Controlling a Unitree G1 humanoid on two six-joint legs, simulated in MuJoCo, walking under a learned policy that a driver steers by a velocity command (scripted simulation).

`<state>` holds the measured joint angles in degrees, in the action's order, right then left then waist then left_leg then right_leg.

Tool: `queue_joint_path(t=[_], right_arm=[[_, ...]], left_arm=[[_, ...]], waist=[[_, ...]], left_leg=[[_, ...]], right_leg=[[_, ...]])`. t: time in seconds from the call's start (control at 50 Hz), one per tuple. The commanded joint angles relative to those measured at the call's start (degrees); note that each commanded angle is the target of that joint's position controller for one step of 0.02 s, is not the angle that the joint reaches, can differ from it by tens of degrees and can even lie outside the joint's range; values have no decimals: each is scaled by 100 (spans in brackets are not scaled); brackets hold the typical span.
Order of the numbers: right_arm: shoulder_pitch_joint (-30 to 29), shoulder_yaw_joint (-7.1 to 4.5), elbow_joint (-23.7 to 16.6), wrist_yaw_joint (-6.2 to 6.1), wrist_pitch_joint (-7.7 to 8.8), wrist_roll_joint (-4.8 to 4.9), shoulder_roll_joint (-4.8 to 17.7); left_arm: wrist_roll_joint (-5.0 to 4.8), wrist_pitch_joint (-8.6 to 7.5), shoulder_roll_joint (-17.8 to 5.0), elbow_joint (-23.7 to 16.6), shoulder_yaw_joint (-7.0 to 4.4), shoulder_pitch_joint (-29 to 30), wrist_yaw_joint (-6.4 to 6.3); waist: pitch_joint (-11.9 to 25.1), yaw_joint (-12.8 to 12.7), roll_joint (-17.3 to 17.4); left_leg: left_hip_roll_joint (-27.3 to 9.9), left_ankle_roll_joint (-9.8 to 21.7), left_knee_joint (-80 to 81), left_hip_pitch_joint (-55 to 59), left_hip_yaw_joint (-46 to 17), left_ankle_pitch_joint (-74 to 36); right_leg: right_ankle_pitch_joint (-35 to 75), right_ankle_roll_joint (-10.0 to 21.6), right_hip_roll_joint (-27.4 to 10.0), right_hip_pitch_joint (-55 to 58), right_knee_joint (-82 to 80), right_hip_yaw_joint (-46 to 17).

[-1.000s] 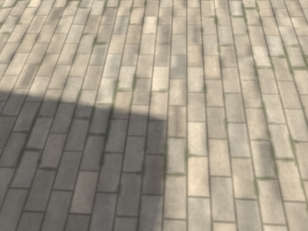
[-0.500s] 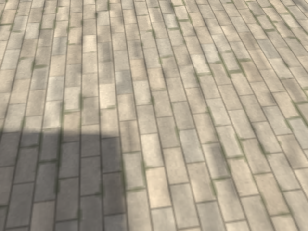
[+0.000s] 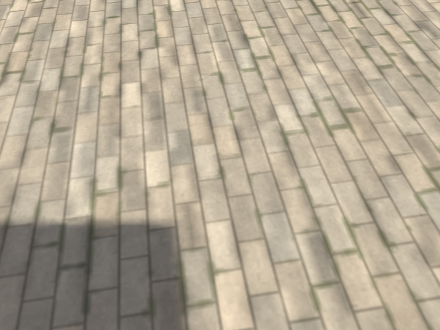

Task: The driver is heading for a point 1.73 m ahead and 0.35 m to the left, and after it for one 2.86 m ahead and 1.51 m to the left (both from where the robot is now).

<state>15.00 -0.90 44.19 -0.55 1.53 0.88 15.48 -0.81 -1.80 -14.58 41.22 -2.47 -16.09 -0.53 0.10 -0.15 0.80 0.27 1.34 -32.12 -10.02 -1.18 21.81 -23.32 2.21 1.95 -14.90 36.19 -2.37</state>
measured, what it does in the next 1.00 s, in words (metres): walks ahead: left foot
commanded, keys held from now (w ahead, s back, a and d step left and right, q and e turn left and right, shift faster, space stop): w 1.00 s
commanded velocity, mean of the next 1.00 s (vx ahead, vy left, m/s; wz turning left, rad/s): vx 0.45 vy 0.00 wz -0.01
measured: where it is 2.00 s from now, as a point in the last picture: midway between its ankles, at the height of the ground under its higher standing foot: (228, 219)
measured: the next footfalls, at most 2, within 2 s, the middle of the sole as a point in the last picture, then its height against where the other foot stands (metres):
left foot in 0.48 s outside the picture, level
right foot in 1.02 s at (268, 283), level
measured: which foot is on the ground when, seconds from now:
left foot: down 0.00-0.04, up 0.06-0.46, down 0.48-1.00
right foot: down 0.00-0.48, up 0.50-1.00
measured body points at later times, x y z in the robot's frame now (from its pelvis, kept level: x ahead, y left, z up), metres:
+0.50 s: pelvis +0.23 +0.03 -0.02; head +0.27 +0.03 +0.43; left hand +0.18 +0.31 -0.14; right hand +0.48 -0.20 -0.08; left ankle +0.36 +0.12 -0.73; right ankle +0.00 -0.11 -0.71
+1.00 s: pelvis +0.51 +0.01 +0.00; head +0.54 +0.01 +0.45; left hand +0.75 +0.23 -0.07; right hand +0.49 -0.28 -0.13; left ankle +0.35 +0.12 -0.73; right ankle +0.65 -0.10 -0.72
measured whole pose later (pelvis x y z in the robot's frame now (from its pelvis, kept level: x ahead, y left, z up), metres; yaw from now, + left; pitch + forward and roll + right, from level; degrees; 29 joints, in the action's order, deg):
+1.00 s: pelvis +0.51 +0.01 +0.00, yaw +0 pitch +2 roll +2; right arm 23.5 -2.6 49.6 0.3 2.8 1.1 17.2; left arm -0.7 -5.4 -14.3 38.1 -0.7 -2.2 2.4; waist -1.4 5.5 -1.6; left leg 2.7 1.4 -16.2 3.6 1.0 21.9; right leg -1.2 2.4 -2.3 -29.2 27.6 0.0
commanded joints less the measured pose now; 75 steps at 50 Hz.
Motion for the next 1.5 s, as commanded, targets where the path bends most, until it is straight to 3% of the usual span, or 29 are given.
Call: queue_joint_path(t=[0.02,0.04,0.06,0.08,0.14,0.2,0.28,0.36,0.42,0.46,0.48,0.5,0.52,0.54,0.58,0.64,0.72,0.9,0.96,1.0,1.02,1.04,1.06,1.08,1.14,1.22,1.34,1.44,1.5], right_arm=[[-467,-252,-425,-1,53,57,978],[-748,-179,-554,5,68,39,719],[-941,-83,-774,9,160,-4,369],[-954,-143,-912,-26,277,22,615],[-698,-216,-750,95,404,132,717],[-898,-190,-780,262,391,49,507],[-1590,-40,-1021,367,409,-16,177],[-1942,-98,-1167,377,436,57,418],[-1623,-221,-1130,349,440,41,695],[-346,-413,-793,247,378,34,995],[640,-490,-591,172,330,8,1208],[1076,-592,-470,183,335,-124,1792],[1056,-470,-440,205,339,-48,1226],[525,-399,-467,178,345,-17,995],[-106,-336,-509,194,363,-106,777],[-321,-303,-455,229,474,-139,596],[-69,-355,-218,189,537,-79,808],[897,-380,236,96,280,29,1066],[927,-411,321,54,165,31,1152],[724,-402,288,31,105,14,1195],[686,-306,174,14,114,-59,1002],[1278,-99,-29,60,230,-93,378],[1210,-102,65,86,354,-36,484],[686,-250,-73,125,426,129,1001],[144,-276,-192,113,393,7,862],[243,-209,-167,82,200,-52,534],[-1053,-118,-503,164,305,-47,346],[-1539,-169,-742,286,362,-6,537],[-643,-321,-495,288,414,-130,795]], left_arm=[[-48,-312,-470,-334,-144,-42,94],[-32,-330,-681,-147,-231,-550,108],[-21,-356,-1166,0,-380,-1104,112],[6,-389,-1405,-4,-442,-1487,171],[78,-421,-855,-86,-261,-1106,138],[73,-290,-577,-41,-131,-977,110],[15,-212,-823,35,-153,-958,-14],[-34,-246,-1083,250,-215,-1132,-37],[-36,-216,-1171,335,-262,-985,-39],[29,-124,-1175,325,-261,-887,-57],[124,-111,-1017,223,-185,-917,-82],[105,-195,-105,115,62,-1801,-26],[-44,-317,-574,257,-6,-1616,22],[-225,-375,-978,58,-136,-871,56],[-92,-424,-925,-97,-119,-193,22],[-7,-261,-657,49,-99,-539,6],[103,-199,-575,-193,-59,158,-36],[-15,-415,-441,-702,33,1857,234],[-12,-440,-590,-766,-18,1789,317],[7,-447,-908,-492,-189,758,282],[51,-433,-1231,-252,-316,-240,223],[155,-393,-1859,-142,-478,-927,185],[68,-358,-1424,-73,-378,-1097,189],[41,-339,-1099,-103,-255,-703,173],[103,-352,-694,-185,-119,215,195],[80,-480,-845,-15,-182,313,209],[16,-402,-1103,315,-242,-165,94],[-64,-264,-1232,617,-302,-483,48],[-16,-128,-1247,649,-299,-249,-16]], waist=[[-605,-254,758],[-482,-488,437],[-293,-597,-867],[-115,-752,-1591],[-304,-402,-437],[-359,-311,-592],[-560,-443,-488],[-710,-423,-705],[-427,-75,-740],[493,612,-734],[1203,1006,-446],[2179,487,1388],[2309,679,1300],[1068,609,889],[167,271,51],[118,-132,341],[-290,-34,166],[-499,606,110],[-333,413,279],[349,-209,333],[1146,-634,192],[2100,-548,-1039],[2419,-647,-1390],[1461,-640,-996],[184,-119,-458],[-32,156,-498],[-324,-280,-383],[-423,-319,-417],[164,246,-477]], left_leg=[[-1232,885,1617,-951,-1630,1132],[-770,583,934,-1415,-1006,472],[61,115,-853,-2259,17,-110],[274,-62,-2345,-3213,-107,805],[-318,186,-3424,-4191,-373,195],[-548,65,-2856,-3859,-41,-619],[-368,-225,-1155,-3085,338,-1662],[-163,-115,-84,-2243,281,-2371],[-23,204,134,-1789,256,-2100],[261,499,172,-80,519,-1956],[-435,763,-112,1654,-227,-1857],[-2073,1762,482,3541,-3253,-414],[-2192,1836,1615,3372,-4686,805],[-2041,1547,1752,2461,-3790,931],[-1587,1308,1935,758,-2417,-362],[-1222,1346,2369,-150,-1546,-1249],[-1149,1412,2684,-332,-963,-1719],[-1258,1072,2271,895,-511,-2222],[-1469,921,1773,1496,-604,-3084],[-1181,715,519,1389,-318,-4760],[-918,529,-793,549,-116,-4275],[-44,68,-3076,-1900,246,-1941],[287,28,-3955,-2869,-472,1062],[-82,93,-4312,-3383,-604,837],[-729,25,-3420,-2900,-313,-349],[-820,-239,-2802,-2558,-199,-910],[-596,-267,-525,-2376,44,-2655],[-504,15,148,-2498,-95,-2279],[-93,284,538,-1114,234,-2188]], right_leg=[[305,185,-90,390,-811,178],[404,299,-273,1101,-1103,-350],[-32,758,-1074,1906,-1753,-1945],[407,1423,-2039,2506,-2322,-3709],[1256,1279,-1893,2752,-2215,-2594],[2562,991,-1447,2279,-2495,-1481],[2758,908,-1114,1415,-2812,-666],[2558,831,-1359,1204,-2992,-591],[4205,609,-1523,1778,-2368,-455],[5821,376,-1225,1631,-713,-150],[4635,220,-1036,486,792,-129],[243,-189,104,-1590,3236,-77],[-838,-157,148,-2233,4021,-771],[-451,-103,-206,-2771,4204,-587],[414,-49,-718,-2412,3596,-310],[826,-112,-984,-1713,3092,-303],[1672,-347,-1101,-2247,2008,-205],[2819,-222,-664,-2201,-522,105],[2072,9,-510,-1949,-804,148],[1979,295,-199,-390,-1076,432],[2193,592,-646,1295,-803,22],[1548,1507,-2179,3753,-818,-2487],[966,1763,-2540,4063,-1629,-3977],[721,1453,-2323,3378,-1777,-3191],[1825,1115,-1619,1242,-2334,-1533],[2656,1255,-1428,453,-2838,-789],[2476,986,-1180,596,-2973,-116],[2490,840,-1650,1524,-2569,-306],[4685,475,-1342,1718,-1193,-85]])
